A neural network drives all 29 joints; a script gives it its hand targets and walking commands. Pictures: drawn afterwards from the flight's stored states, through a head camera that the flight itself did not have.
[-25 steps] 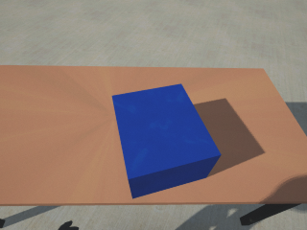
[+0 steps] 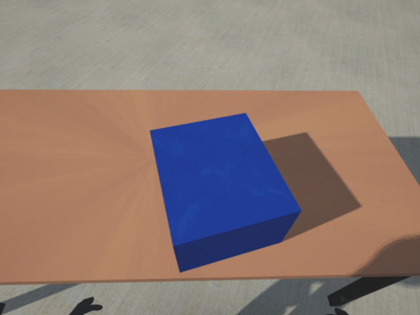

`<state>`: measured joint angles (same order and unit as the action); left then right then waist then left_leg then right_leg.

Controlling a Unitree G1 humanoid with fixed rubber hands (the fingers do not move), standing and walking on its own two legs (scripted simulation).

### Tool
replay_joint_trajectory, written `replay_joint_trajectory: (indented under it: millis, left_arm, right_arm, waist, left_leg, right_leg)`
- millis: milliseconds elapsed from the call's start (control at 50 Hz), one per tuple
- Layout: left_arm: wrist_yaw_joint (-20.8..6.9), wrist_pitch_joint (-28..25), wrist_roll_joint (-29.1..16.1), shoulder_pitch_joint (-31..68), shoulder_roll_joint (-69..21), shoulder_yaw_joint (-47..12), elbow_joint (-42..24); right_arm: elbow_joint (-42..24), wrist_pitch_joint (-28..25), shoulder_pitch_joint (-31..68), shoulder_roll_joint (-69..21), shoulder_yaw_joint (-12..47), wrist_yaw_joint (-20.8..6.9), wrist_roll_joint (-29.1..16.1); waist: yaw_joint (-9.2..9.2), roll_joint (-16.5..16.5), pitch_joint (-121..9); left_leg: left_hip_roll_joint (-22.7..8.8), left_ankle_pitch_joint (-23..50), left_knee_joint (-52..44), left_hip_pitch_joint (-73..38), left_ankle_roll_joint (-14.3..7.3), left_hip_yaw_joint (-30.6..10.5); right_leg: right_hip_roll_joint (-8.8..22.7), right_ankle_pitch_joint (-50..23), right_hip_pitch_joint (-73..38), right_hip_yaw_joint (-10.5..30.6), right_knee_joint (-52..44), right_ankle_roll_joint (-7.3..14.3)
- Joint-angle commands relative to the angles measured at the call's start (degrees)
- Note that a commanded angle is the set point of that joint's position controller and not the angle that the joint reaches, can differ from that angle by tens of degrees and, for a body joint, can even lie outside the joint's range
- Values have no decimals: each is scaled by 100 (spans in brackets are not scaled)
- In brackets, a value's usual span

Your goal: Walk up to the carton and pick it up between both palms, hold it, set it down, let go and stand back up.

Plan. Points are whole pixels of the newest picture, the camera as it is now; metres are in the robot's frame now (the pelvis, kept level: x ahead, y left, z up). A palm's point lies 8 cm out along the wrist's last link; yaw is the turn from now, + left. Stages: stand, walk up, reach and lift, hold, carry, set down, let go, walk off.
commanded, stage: walk up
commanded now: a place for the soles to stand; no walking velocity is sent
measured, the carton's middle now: (215, 186) +0.40 +0.00 -0.04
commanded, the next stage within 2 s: none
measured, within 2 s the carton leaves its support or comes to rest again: neither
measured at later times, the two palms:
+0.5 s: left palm out of the picture -0.01 +0.21 -0.11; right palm out of the picture -0.01 -0.31 -0.11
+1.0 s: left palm out of the picture -0.11 +0.20 -0.11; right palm out of the picture -0.07 -0.32 -0.12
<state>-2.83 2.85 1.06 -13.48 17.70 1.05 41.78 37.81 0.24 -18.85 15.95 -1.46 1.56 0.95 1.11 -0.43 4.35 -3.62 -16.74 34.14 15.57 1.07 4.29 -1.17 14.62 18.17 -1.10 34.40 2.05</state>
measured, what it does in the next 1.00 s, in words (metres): walks backwards: left foot, then right foot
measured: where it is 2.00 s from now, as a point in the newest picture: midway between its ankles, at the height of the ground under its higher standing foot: outside the picture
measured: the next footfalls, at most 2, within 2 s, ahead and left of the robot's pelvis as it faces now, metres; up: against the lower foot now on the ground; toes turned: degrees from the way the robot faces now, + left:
left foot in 0.54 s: -0.09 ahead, +0.07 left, +0.00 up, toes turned +3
right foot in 0.88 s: -0.08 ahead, -0.21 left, +0.00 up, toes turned +2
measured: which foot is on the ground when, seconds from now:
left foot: down 0.00-0.18, up 0.20-0.52, down 0.54-0.90, up 0.92-1.00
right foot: down 0.00-0.58, up 0.60-0.86, down 0.88-1.00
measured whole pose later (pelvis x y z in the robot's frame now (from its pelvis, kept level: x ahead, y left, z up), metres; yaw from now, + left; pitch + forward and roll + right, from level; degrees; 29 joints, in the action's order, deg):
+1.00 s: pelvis -0.11 -0.06 +0.01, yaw +4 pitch -1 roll -1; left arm 0.4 0.0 2.8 -23.4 12.8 2.4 45.0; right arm 43.3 2.4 -24.7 14.6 -3.3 0.6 2.0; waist 1.5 2.6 0.4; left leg -0.9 -29.2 50.7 22.0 0.5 -0.6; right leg 2.2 18.4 11.0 -1.0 29.9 -0.1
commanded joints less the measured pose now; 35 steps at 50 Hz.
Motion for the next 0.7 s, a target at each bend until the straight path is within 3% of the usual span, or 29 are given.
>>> replay_joint_trajectory:
  millis: [0, 40, 80, 100, 120, 140, 160, 180, 200, 220, 240, 260, 280, 300, 360, 380, 420, 440, 460, 480, 500, 520, 540, 560, 580, 600, 620, 640, 680]
  left_arm:
    - [2, -10, 65, -41, 760, 305, -624]
    - [-5, 16, 101, -119, 708, 347, -673]
    - [-20, -3, 96, -292, 681, 383, -754]
    - [-38, -32, 112, -363, 716, 412, -778]
    - [-42, -75, 110, -373, 886, 467, -838]
    - [-29, -108, 113, -195, 1266, 560, -864]
    - [-7, -53, 12, -1, 1470, 610, -903]
    - [25, -33, 10, -2, 1330, 570, -901]
    - [56, -5, 18, -80, 1121, 502, -904]
    - [92, 29, 88, -33, 922, 449, -865]
    - [128, 75, 150, 99, 879, 445, -886]
    - [160, 97, 191, 124, 783, 454, -847]
    - [187, 105, 209, 115, 734, 457, -846]
    - [213, 103, 175, 66, 675, 428, -800]
    - [268, 55, 149, 4, 630, 400, -656]
    - [290, 56, 146, -64, 669, 416, -607]
    - [329, 86, 110, -277, 719, 464, -462]
    - [346, 115, 64, -257, 732, 454, -445]
    - [336, 151, 34, -109, 778, 432, -437]
    - [322, 164, 6, -17, 701, 400, -413]
    - [307, 164, -37, -42, 599, 372, -442]
    - [251, 158, -27, -6, 396, 329, -558]
    - [230, 182, -29, -205, 262, 382, -568]
    - [204, 236, 98, -355, 618, 562, -426]
    - [134, 236, 94, -549, 631, 556, -271]
    - [84, 172, 59, -559, 522, 472, -193]
    - [84, 92, 47, -648, 407, 412, -146]
    - [90, 32, 78, -746, 307, 358, -53]
    - [97, -32, 84, -701, 200, 378, -107]
  right_arm:
    - [-478, -28, -243, 1431, -509, 123, 42]
    - [-505, 25, 10, 1446, -493, 133, 52]
    - [-574, 71, 402, 1420, -470, 148, 72]
    - [-605, 90, 448, 1360, -435, 133, 69]
    - [-632, 109, 299, 1264, -396, 92, 64]
    - [-693, 99, 164, 897, -303, 78, -22]
    - [-638, 131, 70, 710, -298, 169, -96]
    - [-547, 154, 152, 662, -312, 254, -120]
    - [-454, 160, 212, 747, -336, 303, -143]
    - [-333, 133, 134, 817, -384, 330, -208]
    - [-270, 102, -1, 810, -395, 330, -255]
    - [-203, 83, -191, 846, -415, 309, -237]
    - [-150, 60, -323, 803, -401, 286, -184]
    - [-178, 53, -241, 832, -394, 257, -141]
    - [-194, 14, -298, 636, -364, 134, -94]
    - [-197, 16, -303, 593, -360, 109, -97]
    - [-142, 60, -675, 556, -391, 89, -64]
    - [-101, 65, -731, 579, -443, 82, -60]
    - [9, 35, -1099, 580, -513, 91, -24]
    - [116, 5, -1362, 635, -584, 84, -12]
    - [176, -12, -1515, 798, -658, 78, 42]
    - [273, -35, -1746, 1008, -746, 96, 143]
    - [127, -37, -982, 1445, -791, 137, 149]
    - [106, -49, -251, 1294, -698, 198, 169]
    - [-32, -127, 225, 907, -570, 215, 165]
    - [-94, -202, 220, 575, -420, 205, 168]
    - [-68, -251, 88, 511, -390, 195, 187]
    - [-29, -276, -199, 582, -424, 175, 182]
    - [111, -228, -588, 713, -524, 107, 124]
  waist:
    - [-71, 755, -540]
    - [-45, 1000, -414]
    - [101, 1088, -133]
    - [156, 865, -118]
    - [159, 224, -226]
    - [110, -870, -332]
    - [208, -1455, -274]
    - [302, -1593, -276]
    - [302, -1293, -272]
    - [261, -851, -379]
    - [235, -618, -444]
    - [108, -414, -699]
    - [86, -333, -920]
    - [117, -10, -915]
    - [199, -283, -970]
    - [266, -570, -892]
    - [188, -1029, -940]
    - [99, -987, -729]
    - [-107, -1077, -659]
    - [-310, -987, -534]
    - [-470, -740, -238]
    - [-696, 14, 14]
    - [-415, 1431, 413]
    - [-105, 1074, 1006]
    - [163, 759, 1092]
    - [171, 382, 1080]
    - [156, 367, 949]
    - [52, 560, 682]
    - [-180, 916, 220]
  left_leg:
    - [-1328, 1246, -889, 16, -1103, -1350]
    - [-1652, 1047, -1049, 419, -1379, -1489]
    - [-1705, 1102, -889, 824, -1403, -1404]
    - [-1450, 967, -564, 903, -1143, -1141]
    - [-836, 503, 78, 824, -746, -646]
    - [103, -161, 1363, 859, -274, -5]
    - [595, -1798, 2241, 826, -176, 43]
    - [543, -2376, 3070, 926, -168, -318]
    - [450, -2407, 3335, 1053, -165, -574]
    - [540, -2198, 3511, 1135, -160, -761]
    - [549, -1982, 3564, 1162, -108, -793]
    - [626, -1706, 3566, 1216, -49, -834]
    - [598, -1561, 3321, 1299, -10, -823]
    - [547, -1450, 3142, 1295, 16, -857]
    - [473, -1475, 1703, 1145, 90, -657]
    - [470, -1624, 1337, 1025, 85, -531]
    - [491, -1838, 535, 403, 11, -297]
    - [496, -1495, 79, -43, -77, -285]
    - [518, -908, -628, -735, -201, -212]
    - [547, -447, -843, -1197, -352, -280]
    - [419, -540, -1135, -1490, -583, -548]
    - [-380, -1832, -1754, -1450, -1021, -1763]
    - [-1977, -3767, -2578, 272, -1700, -3797]
    - [-2201, -3996, -2752, 1775, -2026, -3735]
    - [-1806, -3268, -2668, 2086, -1792, -3130]
    - [-1181, -2167, -2467, 1484, -1255, -2340]
    - [-842, -1414, -2265, 919, -892, -1904]
    - [-611, -1295, -2233, 530, -635, -1681]
    - [-386, -2073, -2180, -10, -678, -1732]
  right_leg:
    - [153, -822, -121, 345, 716, -10]
    - [111, 498, -188, 297, 1121, -76]
    - [202, 595, -251, 441, 1119, -124]
    - [302, 426, -398, 504, 497, -76]
    - [561, -237, -449, 944, -482, 65]
    - [1270, -1132, -350, 2040, -1254, 500]
    - [1737, -2239, -39, 2255, -1425, 1164]
    - [1839, -2708, 10, 2318, -1402, 1510]
    - [1745, -2992, -119, 2207, -1294, 1574]
    - [1538, -3327, -364, 1791, -1106, 1511]
    - [1432, -3558, -487, 1544, -920, 1487]
    - [1294, -3047, -859, 1524, -952, 1250]
    - [1302, -2266, -1230, 1604, -1017, 1103]
    - [1268, -1502, -1230, 1719, -1153, 933]
    - [1184, 751, -1482, 1674, -1525, 631]
    - [1164, 1133, -1480, 1701, -1640, 543]
    - [1312, 1725, -1236, 1927, -1912, 463]
    - [1358, 1996, -717, 1938, -2026, 342]
    - [1237, 2172, -157, 1609, -1925, 194]
    - [1084, 2245, 477, 1291, -1870, -82]
    - [821, 2353, 1167, 939, -1792, -464]
    - [353, 2197, 1882, 264, -656, -781]
    - [-68, 1619, 1667, -102, 1618, -763]
    - [377, 1347, 933, 547, 2557, -581]
    - [378, 1079, 541, 709, 2674, -456]
    - [208, 792, 846, 623, 2277, -454]
    - [147, 544, 1079, 512, 2006, -468]
    - [82, 399, 1058, 363, 1944, -491]
    - [-42, 591, 966, 1, 1661, -556]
